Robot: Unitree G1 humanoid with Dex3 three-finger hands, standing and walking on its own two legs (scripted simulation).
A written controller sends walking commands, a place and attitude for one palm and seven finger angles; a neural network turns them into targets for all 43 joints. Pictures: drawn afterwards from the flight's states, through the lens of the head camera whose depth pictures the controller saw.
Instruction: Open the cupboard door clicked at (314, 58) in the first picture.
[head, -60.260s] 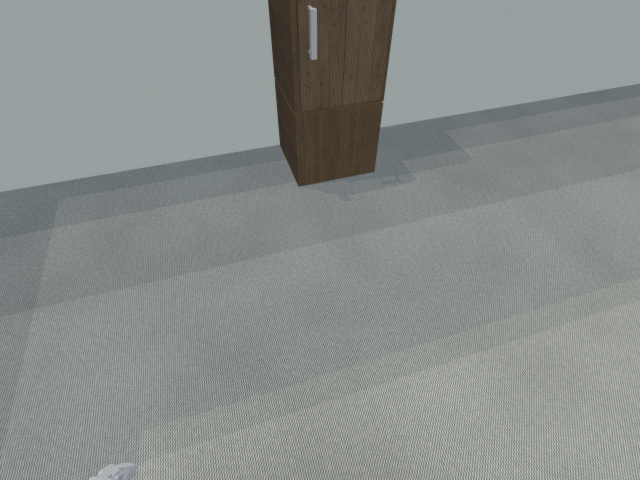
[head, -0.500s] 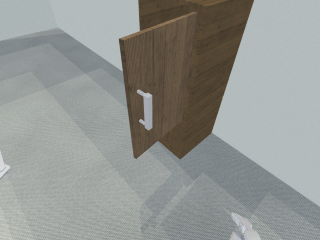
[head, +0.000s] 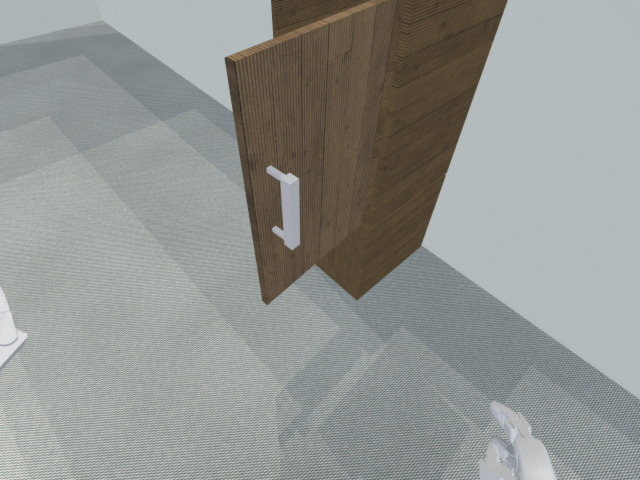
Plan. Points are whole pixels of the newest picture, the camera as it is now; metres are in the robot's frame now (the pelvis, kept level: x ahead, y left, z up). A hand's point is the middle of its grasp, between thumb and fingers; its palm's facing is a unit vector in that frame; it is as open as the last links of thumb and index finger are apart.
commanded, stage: stop stepping back and stand still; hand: left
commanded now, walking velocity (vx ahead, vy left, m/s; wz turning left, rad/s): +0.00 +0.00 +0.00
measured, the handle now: (283, 208) +0.57 +0.09 -0.03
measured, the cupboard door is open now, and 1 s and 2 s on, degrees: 95 95 95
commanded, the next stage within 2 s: let the arm hang, fingers relaxed in 0.20 s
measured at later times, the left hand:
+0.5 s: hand out of the picture +0.13 +0.26 -0.10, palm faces +0.04 -0.93 -0.37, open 7.4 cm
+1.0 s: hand out of the picture -0.07 +0.22 -0.16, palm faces +0.05 -0.97 -0.24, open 7.3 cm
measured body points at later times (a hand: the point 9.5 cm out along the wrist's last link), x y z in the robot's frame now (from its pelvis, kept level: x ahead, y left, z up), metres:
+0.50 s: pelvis -0.02 +0.03 -0.01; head +0.00 +0.00 +0.44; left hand +0.13 +0.30 -0.07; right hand +0.12 -0.23 -0.13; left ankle -0.01 +0.11 -0.74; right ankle +0.00 -0.08 -0.74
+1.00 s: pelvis -0.03 +0.03 +0.01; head -0.01 +0.02 +0.46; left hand -0.07 +0.27 -0.15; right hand -0.04 -0.18 -0.16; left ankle -0.01 +0.11 -0.74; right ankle +0.00 -0.08 -0.74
